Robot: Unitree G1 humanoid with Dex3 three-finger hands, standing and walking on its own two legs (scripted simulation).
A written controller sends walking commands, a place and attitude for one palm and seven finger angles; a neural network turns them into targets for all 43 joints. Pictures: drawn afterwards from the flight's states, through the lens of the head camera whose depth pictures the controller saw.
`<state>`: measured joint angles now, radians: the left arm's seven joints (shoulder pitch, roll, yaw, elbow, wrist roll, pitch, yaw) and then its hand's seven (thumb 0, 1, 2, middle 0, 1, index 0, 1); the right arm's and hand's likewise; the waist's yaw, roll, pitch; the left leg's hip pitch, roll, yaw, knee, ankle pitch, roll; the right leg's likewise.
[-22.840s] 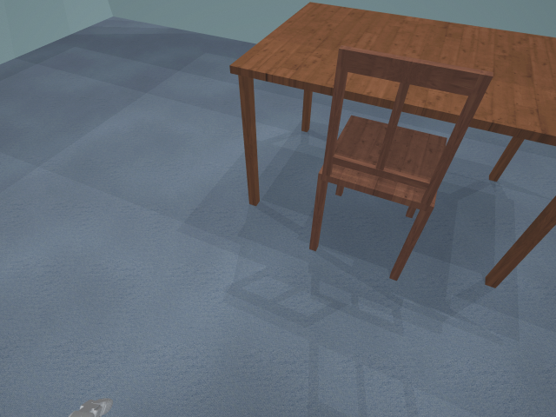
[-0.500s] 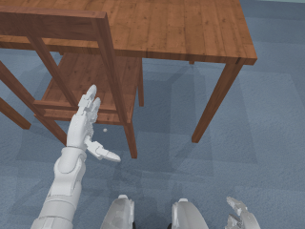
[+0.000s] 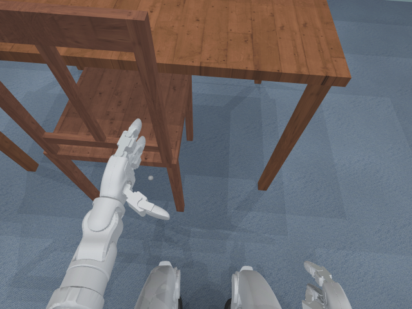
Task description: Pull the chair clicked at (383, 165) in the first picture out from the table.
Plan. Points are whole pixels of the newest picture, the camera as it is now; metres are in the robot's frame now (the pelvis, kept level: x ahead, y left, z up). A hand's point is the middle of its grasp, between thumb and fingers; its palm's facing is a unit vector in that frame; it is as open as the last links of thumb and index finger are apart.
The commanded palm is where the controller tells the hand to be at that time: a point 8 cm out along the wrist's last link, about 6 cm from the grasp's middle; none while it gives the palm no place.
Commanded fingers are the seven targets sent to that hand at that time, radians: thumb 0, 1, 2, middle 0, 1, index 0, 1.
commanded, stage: aim the fingers beside a spindle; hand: left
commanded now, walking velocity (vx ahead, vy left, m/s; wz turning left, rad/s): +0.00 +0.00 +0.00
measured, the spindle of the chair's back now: (78, 101) +0.53 +0.29 +0.04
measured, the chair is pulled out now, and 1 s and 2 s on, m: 0.00 0.00 0.00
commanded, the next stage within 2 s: none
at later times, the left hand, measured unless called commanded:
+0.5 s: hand (152, 173) +0.36 +0.11 +0.04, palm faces -0.11 -0.99 -0.04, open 17.0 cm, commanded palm +0.34 +0.17 +0.03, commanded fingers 0.00 -0.50 0.30 -0.06 -0.08 -0.06 -0.08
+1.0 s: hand (147, 176) +0.36 +0.12 +0.02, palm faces -0.11 -0.99 -0.02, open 17.0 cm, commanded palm +0.34 +0.18 +0.03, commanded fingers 0.00 -0.50 0.30 -0.06 -0.08 -0.06 -0.08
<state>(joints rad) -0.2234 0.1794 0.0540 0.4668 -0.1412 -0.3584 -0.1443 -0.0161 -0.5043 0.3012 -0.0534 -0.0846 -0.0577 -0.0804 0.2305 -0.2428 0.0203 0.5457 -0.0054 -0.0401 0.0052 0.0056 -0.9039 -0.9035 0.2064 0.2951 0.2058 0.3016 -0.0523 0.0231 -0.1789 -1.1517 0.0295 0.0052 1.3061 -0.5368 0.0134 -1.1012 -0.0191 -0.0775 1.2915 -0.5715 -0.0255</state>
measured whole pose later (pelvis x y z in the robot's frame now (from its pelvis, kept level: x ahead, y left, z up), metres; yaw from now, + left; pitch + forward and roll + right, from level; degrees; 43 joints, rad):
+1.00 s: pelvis +0.00 -0.01 +0.00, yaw +0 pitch +22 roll -1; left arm -0.23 0.20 0.09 0.47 -0.15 -0.36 -0.15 -0.02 -0.50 0.30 -0.06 -0.08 -0.06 -0.08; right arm 0.22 -0.24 0.02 0.55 -0.01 -0.04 0.00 0.01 -0.90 -0.90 0.21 0.30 0.21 0.30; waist -0.06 0.02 -0.18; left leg -1.16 0.03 0.00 1.32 -0.54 0.01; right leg -1.11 -0.01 -0.08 1.30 -0.57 -0.03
